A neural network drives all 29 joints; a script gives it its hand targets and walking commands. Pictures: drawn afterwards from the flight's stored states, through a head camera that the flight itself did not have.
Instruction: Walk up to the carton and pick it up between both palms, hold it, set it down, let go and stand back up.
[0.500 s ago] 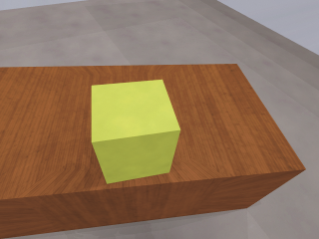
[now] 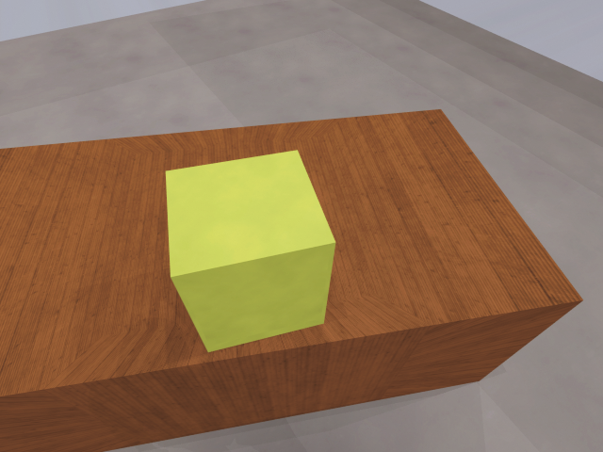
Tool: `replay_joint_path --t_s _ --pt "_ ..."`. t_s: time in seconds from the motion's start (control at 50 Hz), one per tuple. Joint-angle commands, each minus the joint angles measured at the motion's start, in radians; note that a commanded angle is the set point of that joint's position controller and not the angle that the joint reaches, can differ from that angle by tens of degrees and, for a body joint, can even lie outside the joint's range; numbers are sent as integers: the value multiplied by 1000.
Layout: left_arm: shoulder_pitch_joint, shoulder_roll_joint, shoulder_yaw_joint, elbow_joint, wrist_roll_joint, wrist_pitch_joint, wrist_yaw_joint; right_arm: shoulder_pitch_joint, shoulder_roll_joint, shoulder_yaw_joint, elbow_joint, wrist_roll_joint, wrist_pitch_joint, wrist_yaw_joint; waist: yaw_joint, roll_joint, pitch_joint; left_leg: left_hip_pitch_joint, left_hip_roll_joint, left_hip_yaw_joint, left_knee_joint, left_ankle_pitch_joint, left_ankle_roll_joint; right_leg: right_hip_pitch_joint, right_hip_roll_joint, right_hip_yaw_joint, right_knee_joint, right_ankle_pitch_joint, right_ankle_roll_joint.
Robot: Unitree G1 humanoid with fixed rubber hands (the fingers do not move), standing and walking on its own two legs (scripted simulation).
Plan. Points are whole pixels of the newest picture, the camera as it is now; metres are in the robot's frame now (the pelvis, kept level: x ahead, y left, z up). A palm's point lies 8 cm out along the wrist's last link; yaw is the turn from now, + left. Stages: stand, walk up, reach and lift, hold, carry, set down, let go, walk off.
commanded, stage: walk up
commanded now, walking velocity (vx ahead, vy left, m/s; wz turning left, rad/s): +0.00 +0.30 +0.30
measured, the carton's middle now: (251, 253) +0.45 +0.10 -0.08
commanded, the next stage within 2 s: none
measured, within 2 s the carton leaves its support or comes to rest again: neither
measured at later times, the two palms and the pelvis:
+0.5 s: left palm out of the picture -0.07 +0.39 -0.19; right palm out of the picture +0.10 -0.06 -0.13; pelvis -0.02 +0.15 -0.02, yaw +9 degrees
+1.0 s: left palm out of the picture -0.03 +0.40 -0.14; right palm out of the picture -0.01 -0.02 -0.15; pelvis -0.03 +0.19 +0.00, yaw +6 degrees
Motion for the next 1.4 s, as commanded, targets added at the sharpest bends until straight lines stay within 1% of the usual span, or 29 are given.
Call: replay_joint_path --t_s 0.0,0.04,0.12,0.18,0.26,0.32,0.34,0.36,0.38,0.4,0.42,0.44,0.48,0.54,0.58,0.68,0.72,0.76,0.78,0.82,0.9,1.02,1.04,1.06,1.1,1.2,1.3,1.36,1.38 --pt "337 362 111 -15 10 19 102 -68 -219 -80 -143 -39 77 37 105 118 27 -561 62 -79 718 -261 -97 185 -681 499 -108 471 -202" --pt "244 307 125 -61 14 22 100 -97 -167 -82 -191 -36 85 56 85 -16 63 -548 79 -107 864 -228 -94 -2 -608 374 -128 353 -192" --pt "106 195 115 -119 26 15 77 -80 -172 -109 -272 -32 87 77 31 -227 57 -503 79 -132 930 -101 -84 -142 -434 168 -117 203 -98" --pt "31 182 112 -162 40 -2 47 -60 -153 -102 -301 -17 92 73 7 -347 26 -439 85 -79 732 -56 -92 -162 -355 56 -94 309 -68" --pt "-3 248 134 -187 53 -3 20 -84 -155 -90 -295 -3 86 62 17 -390 5 -289 78 25 358 -69 -105 -176 -299 -26 -30 269 -32" --pt "29 329 148 -194 52 12 9 22 -197 -100 -238 -4 74 56 -7 -280 -46 -113 40 96 141 5 -85 -204 -354 14 82 318 -33" --pt "83 228 112 -143 25 21 -1 74 -199 -97 -246 -15 33 49 -76 -127 -126 68 102 3 35 172 -98 -288 -181 -106 268 24 17" --pt "102 117 77 -162 28 26 -4 140 -318 -110 -226 -24 7 50 -85 260 -130 135 285 -203 -21 348 -82 -462 -97 -124 482 -392 59" --pt "184 70 54 -150 25 41 -2 134 -357 -96 -222 -33 -3 38 -31 364 -161 45 456 -362 -64 480 -30 -411 -92 3 597 -444 52" --pt "190 104 62 -170 4 56 0 72 -391 -108 -227 -17 -1 30 -28 459 -185 -112 484 -468 -154 235 61 -320 -110 67 614 -392 45" --pt "123 158 62 -188 1 57 -10 -9 -345 -89 -249 -16 1 27 -27 464 -125 -181 417 -426 -190 146 68 -291 -127 93 592 -363 37" --pt "43 196 70 -205 0 53 -21 -64 -294 -67 -269 -20 -2 25 -32 433 -78 -202 342 -327 -170 230 48 -295 -122 94 584 -317 30" --pt "83 172 67 -168 -6 47 -36 -167 -256 -47 -293 -19 -12 11 30 363 -98 -105 280 -150 -92 530 37 -314 -100 56 586 -206 38" --pt "109 158 58 -138 7 45 -24 -110 -203 -33 -263 -7 -28 9 24 287 -152 -1 282 -139 -24 774 69 -254 -91 25 527 -191 41" --pt "44 159 57 -150 10 42 -18 -45 -156 -19 -236 -8 -36 5 1 232 -135 10 290 -167 -30 798 89 -230 -85 26 421 -210 37" --pt "48 107 37 -128 6 41 -6 -44 -204 -31 -207 -14 -22 -4 2 129 -111 41 305 -205 -30 634 133 -148 -79 11 111 -189 32" --pt "79 105 31 -112 8 26 -2 -51 -214 -38 -195 -5 -10 0 25 84 -116 -48 286 -187 -14 518 99 3 -99 23 -99 64 16" --pt "90 147 32 -96 15 8 -3 -41 -171 -34 -194 11 -6 9 8 -60 -126 -150 197 -95 28 302 37 95 -207 149 -115 304 -7" --pt "29 159 27 -99 4 9 -9 -40 -123 -20 -193 23 0 11 -24 -164 -61 -127 115 -22 -4 101 17 -32 -230 180 -111 257 -36" --pt "-47 113 18 -109 5 7 -18 -40 -132 -15 -168 12 11 14 -35 -263 20 -40 117 -26 -29 86 6 -161 -197 151 -168 54 -39" --pt "16 91 7 -94 3 -8 -10 -28 -164 -10 -118 1 1 22 -9 -97 33 -96 132 -46 -76 171 2 -55 -154 107 -149 86 -16" --pt "54 99 4 -63 -3 -9 -9 10 -144 3 -74 4 -7 19 -4 36 44 -112 132 -60 -118 116 -4 -24 -143 97 -132 55 -16" --pt "21 242 60 -83 19 20 -9 47 -282 -48 -130 -21 -3 -5 -59 -55 75 -6 308 -222 -119 83 36 -231 -61 -16 73 -37 17" --pt "4 228 57 -108 26 34 -12 107 -351 -72 -117 -28 3 -19 -71 65 59 20 459 -385 -173 58 103 -338 -50 -42 253 -166 38" --pt "11 179 57 -124 34 53 -19 118 -325 -79 -108 -28 13 -32 -60 131 45 -96 550 -433 -210 36 184 -335 -82 23 510 -241 48" --pt "13 130 57 -139 44 49 -33 68 -226 -73 -129 -41 12 -19 -35 159 -5 -218 384 -301 -218 -24 139 -303 -89 72 609 -111 73" --pt "35 146 59 -156 18 48 -28 -9 -291 -102 -161 -42 5 -12 -22 249 -68 -136 332 -145 -132 142 106 -271 -98 4 370 -124 96" --pt "14 157 62 -180 13 44 -26 35 -301 -127 -140 -45 20 -11 -50 295 -78 -154 336 -167 -88 208 100 -178 -96 -34 164 -142 95" --pt "45 83 32 -190 -6 18 -27 35 -209 -89 -90 -8 33 -4 8 346 -120 -177 178 -58 -8 196 74 -19 -97 -29 -51 18 86"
